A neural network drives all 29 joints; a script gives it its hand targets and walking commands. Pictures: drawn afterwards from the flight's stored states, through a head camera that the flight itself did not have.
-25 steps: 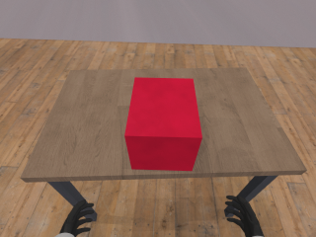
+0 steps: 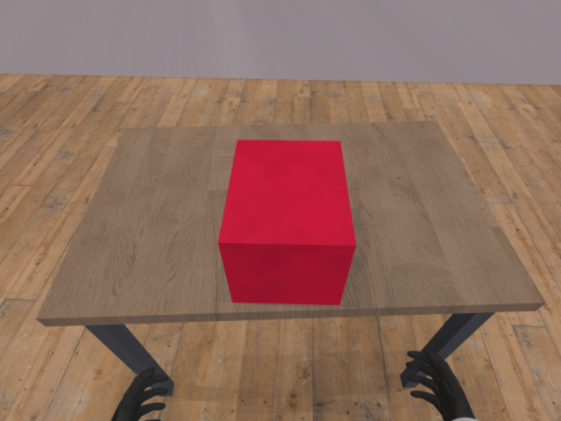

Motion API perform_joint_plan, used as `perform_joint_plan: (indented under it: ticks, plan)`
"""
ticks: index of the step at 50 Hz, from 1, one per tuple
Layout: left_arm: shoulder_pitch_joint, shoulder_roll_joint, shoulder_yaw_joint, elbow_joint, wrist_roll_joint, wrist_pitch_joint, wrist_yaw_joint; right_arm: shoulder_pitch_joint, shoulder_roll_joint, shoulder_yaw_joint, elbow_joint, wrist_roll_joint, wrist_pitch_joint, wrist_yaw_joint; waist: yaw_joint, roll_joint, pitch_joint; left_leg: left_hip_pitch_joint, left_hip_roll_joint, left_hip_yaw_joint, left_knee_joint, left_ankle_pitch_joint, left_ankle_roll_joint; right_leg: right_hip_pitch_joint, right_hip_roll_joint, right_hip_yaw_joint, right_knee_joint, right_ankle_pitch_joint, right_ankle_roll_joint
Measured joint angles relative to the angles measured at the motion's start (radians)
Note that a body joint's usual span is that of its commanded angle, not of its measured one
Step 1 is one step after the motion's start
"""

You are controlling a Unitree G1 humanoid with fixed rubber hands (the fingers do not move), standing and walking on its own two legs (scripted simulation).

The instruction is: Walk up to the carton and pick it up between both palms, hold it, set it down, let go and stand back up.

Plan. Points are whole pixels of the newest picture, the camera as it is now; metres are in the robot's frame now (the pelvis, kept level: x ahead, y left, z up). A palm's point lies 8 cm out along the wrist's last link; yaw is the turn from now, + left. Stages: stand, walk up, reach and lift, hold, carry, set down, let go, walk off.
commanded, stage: let go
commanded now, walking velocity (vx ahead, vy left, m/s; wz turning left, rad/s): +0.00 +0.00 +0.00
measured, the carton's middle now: (287, 220) +0.45 -0.03 -0.01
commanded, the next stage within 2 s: stand in 0.06 s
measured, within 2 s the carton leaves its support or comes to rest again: neither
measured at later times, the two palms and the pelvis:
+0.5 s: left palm out of the picture +0.14 +0.27 -0.08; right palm out of the picture +0.12 -0.31 -0.07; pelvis +0.00 -0.01 +0.00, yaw +0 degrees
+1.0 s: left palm out of the picture +0.12 +0.28 -0.10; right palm out of the picture +0.10 -0.31 -0.08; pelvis +0.01 -0.01 +0.00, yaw +0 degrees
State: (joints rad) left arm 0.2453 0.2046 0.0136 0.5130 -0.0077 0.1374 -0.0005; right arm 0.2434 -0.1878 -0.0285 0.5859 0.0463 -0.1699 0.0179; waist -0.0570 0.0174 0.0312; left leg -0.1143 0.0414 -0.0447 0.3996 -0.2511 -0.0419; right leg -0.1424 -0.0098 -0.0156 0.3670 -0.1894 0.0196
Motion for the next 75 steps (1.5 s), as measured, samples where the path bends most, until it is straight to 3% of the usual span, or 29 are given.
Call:
perform_joint_plan:
  ticks: [4,10,18,75]
  plan:
    - [0.0,0.0,0.0,0.0,0.001,-0.001,0.002,-0.004,0.0,-0.002,0.012,-0.001,0.0,0.001,0.0,0.0,0.0,0.0,0.0,0.0,0.0,0.0,0.0,0.0,0.0,0.0,0.001,-0.001,0.0]
    - [0.0,0.064,0.001,0.069,0.051,-0.097,0.002,-0.004,-0.07,-0.001,0.031,-0.022,0.117,0.001,0.0,-0.019,0.0,0.0,-0.003,0.0,0.024,-0.015,0.0,-0.014,-0.003,0.0,0.054,-0.03,-0.001]
    - [0.0,0.129,0.0,0.136,0.055,-0.132,0.001,-0.004,-0.184,-0.029,0.058,-0.022,0.162,0.001,0.0,-0.02,0.0,0.0,-0.003,0.0,0.028,-0.02,0.0,-0.023,-0.003,0.0,0.076,-0.045,-0.006]
    - [0.0,0.143,0.0,0.319,0.024,-0.157,-0.002,-0.004,-0.196,0.01,0.17,-0.022,0.178,0.001,0.0,-0.011,0.0,0.0,-0.003,0.0,0.028,-0.022,0.0,-0.025,-0.003,0.0,0.08,-0.049,-0.008]
